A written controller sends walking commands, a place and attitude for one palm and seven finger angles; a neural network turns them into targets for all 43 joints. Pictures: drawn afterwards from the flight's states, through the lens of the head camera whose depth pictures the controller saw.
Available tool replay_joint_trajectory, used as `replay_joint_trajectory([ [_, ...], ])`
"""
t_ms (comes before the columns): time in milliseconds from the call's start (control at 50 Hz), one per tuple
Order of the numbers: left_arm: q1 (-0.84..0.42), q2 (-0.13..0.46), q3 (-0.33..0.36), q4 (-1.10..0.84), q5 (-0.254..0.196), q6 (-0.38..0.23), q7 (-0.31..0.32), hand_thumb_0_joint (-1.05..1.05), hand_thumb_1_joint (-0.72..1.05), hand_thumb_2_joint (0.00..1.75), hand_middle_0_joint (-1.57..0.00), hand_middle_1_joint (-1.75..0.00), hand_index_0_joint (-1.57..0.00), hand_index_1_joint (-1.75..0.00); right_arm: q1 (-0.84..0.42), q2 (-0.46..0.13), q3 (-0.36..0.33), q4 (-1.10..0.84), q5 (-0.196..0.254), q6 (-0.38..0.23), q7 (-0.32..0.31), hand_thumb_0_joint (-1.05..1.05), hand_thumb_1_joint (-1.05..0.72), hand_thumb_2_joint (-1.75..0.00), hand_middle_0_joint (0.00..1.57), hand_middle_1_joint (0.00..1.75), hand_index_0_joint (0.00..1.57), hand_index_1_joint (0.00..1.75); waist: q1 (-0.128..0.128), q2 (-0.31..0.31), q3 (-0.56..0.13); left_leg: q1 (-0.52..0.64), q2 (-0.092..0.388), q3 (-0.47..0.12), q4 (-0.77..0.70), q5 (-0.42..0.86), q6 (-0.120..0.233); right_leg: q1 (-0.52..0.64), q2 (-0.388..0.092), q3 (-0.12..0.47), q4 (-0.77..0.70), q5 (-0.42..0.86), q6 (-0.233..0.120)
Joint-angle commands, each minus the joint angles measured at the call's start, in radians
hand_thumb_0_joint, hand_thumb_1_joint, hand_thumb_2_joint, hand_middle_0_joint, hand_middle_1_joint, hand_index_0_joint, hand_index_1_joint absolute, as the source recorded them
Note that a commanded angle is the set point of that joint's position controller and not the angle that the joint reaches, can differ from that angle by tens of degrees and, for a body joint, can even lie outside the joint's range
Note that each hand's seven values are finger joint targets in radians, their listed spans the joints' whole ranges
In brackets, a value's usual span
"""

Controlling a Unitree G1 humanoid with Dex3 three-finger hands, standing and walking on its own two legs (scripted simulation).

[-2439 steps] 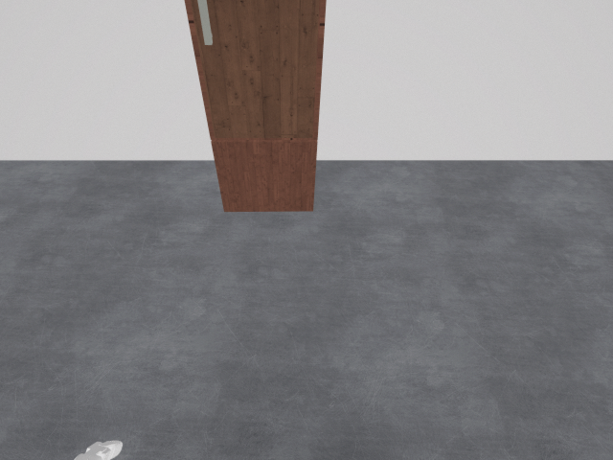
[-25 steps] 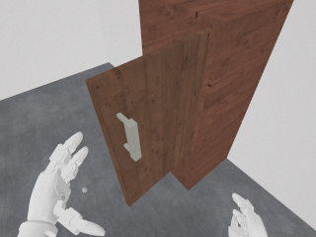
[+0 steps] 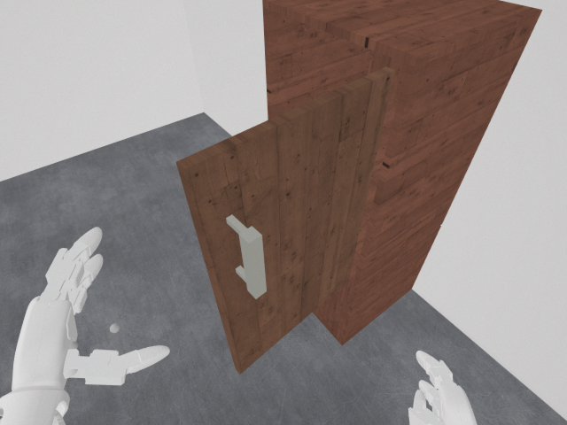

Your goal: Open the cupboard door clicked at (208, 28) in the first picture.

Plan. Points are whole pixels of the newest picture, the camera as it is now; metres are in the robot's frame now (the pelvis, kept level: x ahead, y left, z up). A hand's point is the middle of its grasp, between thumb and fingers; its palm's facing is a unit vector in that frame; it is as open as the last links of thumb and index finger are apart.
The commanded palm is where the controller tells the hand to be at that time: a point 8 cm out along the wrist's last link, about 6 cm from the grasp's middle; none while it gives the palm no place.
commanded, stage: draw the hand back to the body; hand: left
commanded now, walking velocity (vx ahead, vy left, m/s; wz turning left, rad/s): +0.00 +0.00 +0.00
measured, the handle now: (245, 257) +0.32 +0.10 +0.09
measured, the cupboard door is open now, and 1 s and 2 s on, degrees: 95 95 95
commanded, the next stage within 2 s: step back with the hand held close in 0.80 s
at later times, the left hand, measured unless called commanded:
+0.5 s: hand (65, 278) +0.21 +0.26 +0.17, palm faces +0.46 -0.79 -0.40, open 8.3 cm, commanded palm +0.16 +0.30 +0.18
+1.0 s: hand (77, 281) +0.21 +0.25 +0.17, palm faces +0.44 -0.80 -0.41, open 7.4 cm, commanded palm +0.16 +0.28 +0.18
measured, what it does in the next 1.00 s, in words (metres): stands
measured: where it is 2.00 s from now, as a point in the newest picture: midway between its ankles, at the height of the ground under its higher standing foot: outside the picture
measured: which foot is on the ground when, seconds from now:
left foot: down 0.00-1.00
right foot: down 0.00-1.00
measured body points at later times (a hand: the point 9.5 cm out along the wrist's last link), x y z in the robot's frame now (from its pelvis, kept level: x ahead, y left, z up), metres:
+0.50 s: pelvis +0.02 +0.00 +0.01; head +0.00 -0.02 +0.46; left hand +0.18 +0.30 +0.19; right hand +0.20 -0.22 -0.07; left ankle +0.01 +0.10 -0.73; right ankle -0.01 -0.11 -0.73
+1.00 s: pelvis +0.01 -0.01 +0.01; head +0.00 -0.03 +0.46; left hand +0.18 +0.29 +0.19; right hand +0.19 -0.24 -0.07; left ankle +0.01 +0.10 -0.73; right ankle -0.01 -0.11 -0.73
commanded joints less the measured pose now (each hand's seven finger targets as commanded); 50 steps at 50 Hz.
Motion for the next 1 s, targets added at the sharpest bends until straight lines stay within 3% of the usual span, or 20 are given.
replay_joint_trajectory([
  [0,-0.089,0.166,0.143,-0.206,0.010,-0.090,0.040,0.00,0.20,0.60,-0.18,-0.30,-0.18,-0.30,-0.146,-0.097,-0.050,-0.149,-0.002,-0.056,-0.005,0.00,-0.90,-0.90,0.20,0.30,0.20,0.30,0.007,0.020,-0.050,0.073,0.010,-0.032,-0.170,0.167,-0.001,0.025,-0.016,0.038,-0.141,0.125,-0.019],
  [120,-0.085,0.155,0.168,-0.185,0.010,-0.094,0.039,0.00,0.41,0.69,-0.18,-0.30,-0.18,-0.30,-0.151,-0.100,-0.060,-0.128,-0.003,-0.042,0.009,0.00,-0.90,-0.90,0.20,0.30,0.20,0.30,0.007,0.011,-0.044,0.118,0.022,-0.028,-0.203,0.300,-0.008,0.074,-0.010,0.032,-0.150,0.228,-0.015],
  [220,-0.118,0.181,0.219,-0.154,0.005,-0.096,0.041,0.00,0.58,0.76,-0.19,-0.30,-0.19,-0.30,-0.158,-0.106,-0.067,-0.118,-0.004,-0.023,0.015,0.00,-0.90,-0.90,0.20,0.30,0.20,0.30,0.010,-0.011,-0.029,0.128,0.022,-0.025,-0.226,0.309,-0.009,0.097,-0.008,0.034,-0.172,0.241,-0.015],
  [280,-0.147,0.201,0.251,-0.161,0.005,-0.099,0.042,0.00,0.69,0.81,-0.19,-0.30,-0.19,-0.30,-0.159,-0.105,-0.073,-0.111,-0.003,-0.014,0.016,0.00,-0.90,-0.90,0.20,0.30,0.20,0.30,0.012,0.030,-0.042,0.154,0.023,-0.019,-0.229,0.347,-0.012,0.103,-0.007,0.038,-0.175,0.263,-0.014],
  [400,-0.196,0.245,0.316,-0.131,-0.005,-0.101,0.045,0.00,0.90,0.90,-0.20,-0.30,-0.20,-0.30,-0.166,-0.105,-0.077,-0.096,-0.006,-0.001,0.015,0.00,-0.90,-0.90,0.20,0.30,0.20,0.30,0.017,0.026,-0.055,0.168,0.018,-0.008,-0.231,0.369,-0.008,0.136,-0.010,0.044,-0.196,0.307,-0.015],
  [420,-0.178,0.210,0.291,-0.101,-0.008,-0.097,0.040,0.00,0.90,0.90,-0.20,-0.30,-0.20,-0.30,-0.168,-0.102,-0.076,-0.096,-0.006,0.002,0.017,0.00,-0.90,-0.90,0.20,0.30,0.20,0.30,0.013,0.003,-0.031,0.166,0.020,-0.006,-0.233,0.369,-0.007,0.122,-0.009,0.041,-0.198,0.310,-0.011],
  [500,-0.181,0.177,0.246,-0.088,-0.006,-0.094,0.031,0.00,0.90,0.90,-0.20,-0.30,-0.20,-0.30,-0.173,-0.110,-0.082,-0.095,-0.003,0.011,0.024,0.00,-0.90,-0.90,0.20,0.30,0.20,0.30,0.007,0.010,-0.027,0.176,0.018,-0.002,-0.238,0.350,-0.002,0.118,-0.009,0.044,-0.213,0.291,-0.009],
  [620,-0.206,0.231,0.289,-0.135,-0.005,-0.105,0.039,0.00,0.90,0.90,-0.20,-0.30,-0.20,-0.30,-0.182,-0.107,-0.084,-0.098,-0.007,0.007,0.020,0.00,-0.90,-0.90,0.20,0.30,0.20,0.30,0.015,0.013,-0.060,0.182,0.011,-0.002,-0.240,0.319,0.002,0.136,-0.010,0.053,-0.221,0.284,-0.010],
  [720,-0.197,0.227,0.291,-0.140,-0.006,-0.110,0.039,0.00,0.90,0.90,-0.20,-0.30,-0.20,-0.30,-0.183,-0.100,-0.083,-0.093,-0.006,0.000,0.018,0.00,-0.90,-0.90,0.20,0.30,0.20,0.30,0.013,0.039,-0.044,0.188,0.008,0.004,-0.236,0.323,0.000,0.124,-0.011,0.056,-0.230,0.296,-0.010],
  [860,-0.187,0.208,0.279,-0.080,-0.010,-0.110,0.032,0.00,0.90,0.90,-0.20,-0.30,-0.20,-0.30,-0.184,-0.104,-0.089,-0.087,-0.003,0.005,0.019,0.00,-0.90,-0.90,0.20,0.30,0.20,0.30,0.010,-0.021,-0.011,0.186,0.012,0.010,-0.247,0.280,0.007,0.100,-0.007,0.055,-0.249,0.249,-0.003],
  [880,-0.189,0.205,0.276,-0.080,-0.010,-0.112,0.031,0.00,0.90,0.90,-0.20,-0.30,-0.20,-0.30,-0.185,-0.104,-0.090,-0.086,-0.004,0.005,0.019,0.00,-0.90,-0.90,0.20,0.30,0.20,0.30,0.010,-0.005,-0.017,0.187,0.012,0.012,-0.247,0.274,0.007,0.101,-0.008,0.059,-0.251,0.244,-0.003],
  [900,-0.264,0.221,0.271,-0.146,-0.008,-0.119,0.033,0.00,0.90,0.90,-0.20,-0.30,-0.20,-0.30,-0.190,-0.104,-0.085,-0.091,-0.003,0.003,0.020,0.00,-0.90,-0.90,0.20,0.30,0.20,0.30,0.007,0.015,-0.029,0.185,0.007,0.004,-0.247,0.268,0.005,0.116,-0.010,0.061,-0.252,0.234,-0.006],
  [920,-0.318,0.350,0.402,-0.171,-0.004,-0.152,0.038,0.00,0.90,0.90,-0.20,-0.30,-0.20,-0.30,-0.175,-0.128,-0.090,-0.125,0.010,0.017,0.019,0.00,-0.90,-0.90,0.20,0.30,0.20,0.30,-0.031,-0.025,0.057,0.118,0.029,-0.006,-0.207,0.194,0.020,-0.020,-0.057,0.167,-0.305,0.285,-0.005],
  [940,-0.216,0.270,0.343,-0.093,-0.001,-0.155,0.027,0.00,0.90,0.90,-0.20,-0.30,-0.20,-0.30,-0.168,-0.114,-0.091,-0.105,0.003,0.033,0.018,0.00,-0.90,-0.90,0.20,0.30,0.20,0.30,-0.037,-0.071,0.029,0.123,0.026,-0.016,-0.181,0.182,0.021,-0.021,-0.084,0.169,-0.300,0.302,-0.007],
  [980,-0.158,0.242,0.310,-0.093,0.008,-0.151,0.023,0.00,0.90,0.90,-0.20,-0.30,-0.20,-0.30,-0.168,-0.117,-0.096,-0.118,0.000,0.052,0.022,0.00,-0.90,-0.90,0.20,0.30,0.20,0.30,-0.040,-0.067,0.001,0.128,0.027,0.000,-0.161,0.214,0.017,-0.024,-0.101,0.171,-0.281,0.370,-0.007],
])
